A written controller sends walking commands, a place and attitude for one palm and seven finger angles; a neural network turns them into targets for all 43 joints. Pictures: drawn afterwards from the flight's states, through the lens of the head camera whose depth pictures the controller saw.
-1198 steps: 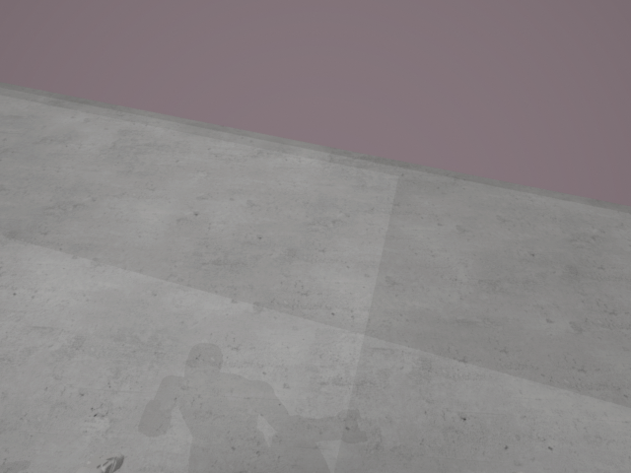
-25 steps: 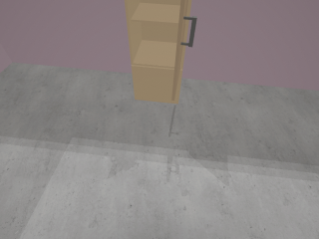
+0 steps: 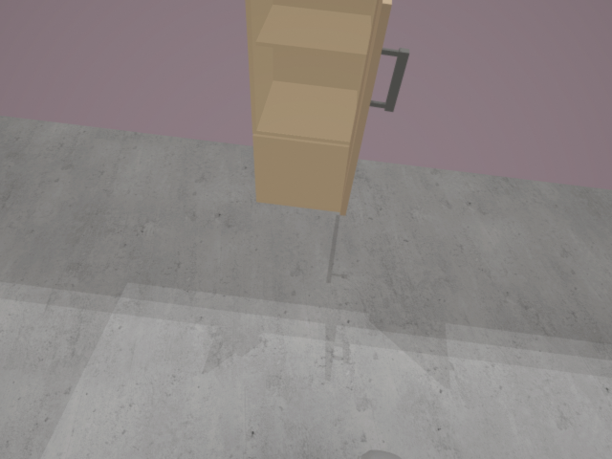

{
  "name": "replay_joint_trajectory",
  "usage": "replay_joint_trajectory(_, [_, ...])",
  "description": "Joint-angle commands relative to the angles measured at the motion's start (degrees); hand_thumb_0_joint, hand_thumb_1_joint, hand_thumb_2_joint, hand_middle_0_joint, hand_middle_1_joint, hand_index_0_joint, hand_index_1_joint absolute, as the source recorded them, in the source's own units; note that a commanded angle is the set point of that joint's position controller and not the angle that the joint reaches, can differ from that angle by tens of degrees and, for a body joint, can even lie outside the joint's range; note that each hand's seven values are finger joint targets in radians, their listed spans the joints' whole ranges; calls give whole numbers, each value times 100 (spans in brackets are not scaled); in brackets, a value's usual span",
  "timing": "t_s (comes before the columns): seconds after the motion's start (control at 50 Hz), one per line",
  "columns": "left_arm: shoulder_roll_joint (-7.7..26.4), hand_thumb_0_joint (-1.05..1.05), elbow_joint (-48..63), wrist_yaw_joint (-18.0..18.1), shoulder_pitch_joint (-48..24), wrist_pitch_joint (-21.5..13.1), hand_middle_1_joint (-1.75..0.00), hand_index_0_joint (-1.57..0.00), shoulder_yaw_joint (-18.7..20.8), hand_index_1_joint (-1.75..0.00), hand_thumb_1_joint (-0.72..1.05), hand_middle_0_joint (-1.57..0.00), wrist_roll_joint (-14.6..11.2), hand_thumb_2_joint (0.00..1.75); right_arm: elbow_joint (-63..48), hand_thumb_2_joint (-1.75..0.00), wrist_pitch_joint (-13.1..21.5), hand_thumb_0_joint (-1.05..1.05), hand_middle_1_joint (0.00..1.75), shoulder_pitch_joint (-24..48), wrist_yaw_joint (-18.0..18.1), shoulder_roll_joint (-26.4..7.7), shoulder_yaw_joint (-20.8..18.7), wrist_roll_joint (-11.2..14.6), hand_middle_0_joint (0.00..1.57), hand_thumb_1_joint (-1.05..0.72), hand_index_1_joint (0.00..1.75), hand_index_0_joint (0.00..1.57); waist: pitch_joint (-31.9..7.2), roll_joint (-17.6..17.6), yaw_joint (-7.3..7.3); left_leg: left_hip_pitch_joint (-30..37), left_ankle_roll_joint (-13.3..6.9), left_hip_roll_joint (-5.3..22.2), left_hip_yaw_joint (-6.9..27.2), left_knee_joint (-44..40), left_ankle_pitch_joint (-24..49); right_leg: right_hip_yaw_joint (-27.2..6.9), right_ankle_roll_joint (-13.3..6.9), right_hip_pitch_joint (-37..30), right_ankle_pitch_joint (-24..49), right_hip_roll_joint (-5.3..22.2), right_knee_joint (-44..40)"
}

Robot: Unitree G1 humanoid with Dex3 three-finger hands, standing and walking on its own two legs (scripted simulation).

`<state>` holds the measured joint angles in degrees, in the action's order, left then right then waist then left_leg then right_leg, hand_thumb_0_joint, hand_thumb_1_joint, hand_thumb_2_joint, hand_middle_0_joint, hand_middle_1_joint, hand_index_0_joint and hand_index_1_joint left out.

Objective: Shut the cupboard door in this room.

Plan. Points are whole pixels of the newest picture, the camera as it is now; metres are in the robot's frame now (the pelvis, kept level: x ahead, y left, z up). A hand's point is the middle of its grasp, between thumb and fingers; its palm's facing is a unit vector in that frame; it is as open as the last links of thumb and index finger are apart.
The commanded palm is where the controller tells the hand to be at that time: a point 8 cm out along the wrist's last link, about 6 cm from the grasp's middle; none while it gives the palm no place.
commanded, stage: turn or walk to find it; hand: left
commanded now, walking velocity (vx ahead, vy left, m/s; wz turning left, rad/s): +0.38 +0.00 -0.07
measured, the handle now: (387, 80) +0.88 -0.14 +0.06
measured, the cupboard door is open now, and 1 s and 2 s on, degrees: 87 87 87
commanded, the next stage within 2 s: stand and wait in 0.24 s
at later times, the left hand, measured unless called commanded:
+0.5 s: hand (238, 346) +0.33 +0.13 -0.17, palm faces +0.05 -0.98 -0.21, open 7.1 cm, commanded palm none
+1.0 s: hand (223, 362) +0.30 +0.15 -0.18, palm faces +0.04 -0.99 -0.13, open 7.4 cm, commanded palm none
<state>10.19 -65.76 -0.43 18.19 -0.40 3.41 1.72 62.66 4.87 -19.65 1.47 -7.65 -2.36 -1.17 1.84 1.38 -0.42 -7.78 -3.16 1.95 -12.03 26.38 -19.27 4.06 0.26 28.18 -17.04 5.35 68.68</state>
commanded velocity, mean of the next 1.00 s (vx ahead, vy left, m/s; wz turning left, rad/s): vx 0.08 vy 0.00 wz -0.01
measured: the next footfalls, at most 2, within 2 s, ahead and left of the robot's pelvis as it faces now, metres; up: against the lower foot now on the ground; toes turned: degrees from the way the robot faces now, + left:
right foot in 0.32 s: +0.32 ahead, -0.12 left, +0.00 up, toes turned -10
left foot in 0.70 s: +0.35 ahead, +0.12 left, +0.00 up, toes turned +5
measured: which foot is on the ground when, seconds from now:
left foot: down 0.00-0.32, up 0.34-0.68, down 0.70-1.00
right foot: up 0.00-0.30, down 0.32-1.00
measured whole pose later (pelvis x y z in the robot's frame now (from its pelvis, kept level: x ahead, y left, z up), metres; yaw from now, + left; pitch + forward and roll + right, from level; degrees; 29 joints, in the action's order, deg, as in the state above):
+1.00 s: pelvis +0.32 +0.00 +0.00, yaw -2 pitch -1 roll +0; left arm 6.8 -67.0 1.3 17.7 -1.1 -0.2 0.4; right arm 62.9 1.7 -9.9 2.5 -8.7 -0.7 -0.1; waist 1.6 1.0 1.7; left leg -8.7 0.1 2.3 -6.7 23.6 -13.9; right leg 7.7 0.6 5.8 -15.8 2.9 22.7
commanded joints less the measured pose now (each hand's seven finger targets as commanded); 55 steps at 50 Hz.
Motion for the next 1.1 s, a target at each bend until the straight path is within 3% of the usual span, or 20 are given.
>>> replay_joint_trajectory(0.0, [-33,0,532,-42,-199,-63,-30,-20,-20,-30,90,-20,-3,90,136,-90,82,0,30,-886,23,-509,-49,54,20,-90,30,20,450,-624,37,556,-93,1411,911,-1494,2713,-88,106,1324,613,136,233])
replay_joint_trajectory(0.1, [-20,0,1062,-110,-1329,-74,-30,-20,-64,-30,90,-20,-18,90,294,-90,78,0,30,-1220,46,-369,-24,19,20,-90,30,20,762,-730,-144,886,-160,1261,634,-1532,3448,298,124,1588,898,66,-1166])
replay_joint_trajectory(0.16, [-14,0,1298,-124,-1872,-150,-30,-20,-118,-30,90,-20,-69,90,373,-90,61,0,30,-1274,50,-461,-54,3,20,-90,30,20,806,-799,-234,1035,-214,1260,407,-1423,4305,540,-3,985,910,-110,-2619])
replay_joint_trajectory(0.2, [79,0,1259,-87,-1583,-210,-30,-20,-112,-30,90,-20,-64,90,412,-90,34,0,30,-1263,52,-637,-95,23,20,-90,30,20,437,-816,-87,1358,-262,1366,393,-870,5762,685,-192,261,701,-440,-3102])
replay_joint_trajectory(0.24, [259,0,989,-31,-642,-275,-30,-20,-75,-30,90,-20,-42,90,383,-90,-1,0,30,-1042,60,-806,-145,58,20,-90,30,20,-57,-946,342,1456,-117,1351,346,188,6459,708,-346,-764,896,-615,-3519])
replay_joint_trajectory(0.26, [403,0,747,-4,66,-319,-30,-20,-12,-30,90,-20,-16,90,317,-90,-17,0,30,-869,49,-851,-161,82,20,-90,30,20,-372,-845,667,1008,29,1196,246,1057,5968,705,-381,-1828,1399,-622,-3895])
replay_joint_trajectory(0.28, [803,0,520,55,802,-393,-30,-20,93,-30,90,-20,26,90,246,-90,-37,0,30,-865,-11,-699,-144,128,20,-90,30,20,-786,-328,973,-321,202,904,187,2506,4188,-27,-634,-3433,2463,162,-3849])
replay_joint_trajectory(0.3, [1360,0,389,130,1276,-414,-30,-20,229,-30,90,-20,1,90,91,-90,-32,0,30,-1122,-34,-326,-88,201,20,-90,30,20,-1473,922,902,-1825,420,-110,313,4547,-746,-2453,-1391,-4560,4616,1901,-3959])
replay_joint_trajectory(0.32, [1464,0,452,175,1038,-388,-30,-20,233,-30,90,-20,-124,90,-31,-90,-98,0,30,-1029,21,-426,-84,238,20,-90,30,20,-1435,592,702,-1872,318,-79,1079,5517,-1498,-2658,-1821,-3999,5450,2370,-4376])
replay_joint_trajectory(0.36, [974,0,665,204,21,-373,-30,-20,103,-30,90,-20,-140,90,-26,-90,-235,0,30,-605,-28,-200,-68,175,20,-90,30,20,-347,60,419,-2173,345,386,1348,5515,-705,-1910,-1516,-2555,3661,1971,-4840])
replay_joint_trajectory(0.38, [746,0,691,207,-233,-382,-30,-20,32,-30,90,-20,-152,90,-51,-90,-289,0,30,-455,-32,-183,-59,112,20,-90,30,20,-101,-214,249,-2057,354,510,1402,5226,-417,-1471,-1288,-1914,3467,1731,-4951])
replay_joint_trajectory(0.46, [436,0,776,213,-832,-386,-30,-20,-87,-30,90,-20,-84,90,26,-90,-510,0,30,-832,-30,6,17,37,20,-90,30,20,-263,183,-278,-1149,547,565,1134,3527,-250,-227,-920,-842,3113,1111,-5191])
replay_joint_trajectory(0.52, [392,0,734,186,-763,-342,-30,-20,-85,-30,90,-20,-63,90,-92,-90,-509,0,30,-550,-53,40,56,26,20,-90,30,20,-345,602,-197,-1057,611,463,924,2529,93,-135,-931,-1022,2918,871,-5186])
replay_joint_trajectory(0.6, [588,0,593,153,-588,-273,-30,-20,-60,-30,90,-20,-79,90,-267,-90,-434,0,30,132,-66,-218,78,31,20,-90,30,20,-305,571,15,-908,657,349,852,1291,280,-343,-925,-1524,2513,878,-5045])
replay_joint_trajectory(0.64, [605,0,521,158,-557,-239,-30,-20,-68,-30,90,-20,-107,90,-235,-90,-394,0,30,200,-64,-298,86,23,20,-90,30,20,-247,375,-32,-402,658,308,835,530,832,-278,-741,-1380,1993,765,-4877])
replay_joint_trajectory(0.66, [562,0,489,170,-535,-218,-30,-20,-89,-30,90,-20,-127,90,-183,-90,-346,0,30,135,-69,-387,82,29,20,-90,30,20,-277,151,-82,9,634,391,927,26,1494,-224,-565,-1241,1627,631,-4684])
replay_joint_trajectory(0.7, [309,0,436,188,-170,-161,-30,-20,-161,-30,90,-20,-147,90,-202,-90,-270,0,30,260,-29,-784,59,16,20,-90,30,20,-254,-751,91,63,288,1077,1532,-325,2632,-58,-157,-1307,767,139,-4474])
replay_joint_trajectory(0.72, [285,0,385,197,-78,-134,-30,-20,-187,-30,90,-20,-118,90,-221,-90,-311,0,30,460,-21,-845,49,26,20,-90,30,20,51,-579,168,-291,217,1135,1444,-396,2249,-50,-86,-1461,460,89,-4651])
replay_joint_trajectory(0.84, [330,0,116,217,139,-164,-30,-20,-259,-30,90,-20,-123,90,-69,-90,-323,0,30,545,46,-570,131,77,20,-90,30,20,117,-584,89,6,329,745,1104,-549,2297,-144,-51,-1833,1412,280,-4934])
replay_joint_trajectory(1.08, [250,0,45,294,397,-147,-30,-20,-279,-30,90,-20,-122,90,151,-90,-284,0,30,225,92,-572,139,79,20,-90,30,20,-70,-220,69,305,244,670,1052,-612,2829,-64,-59,-2175,1859,329,-4850])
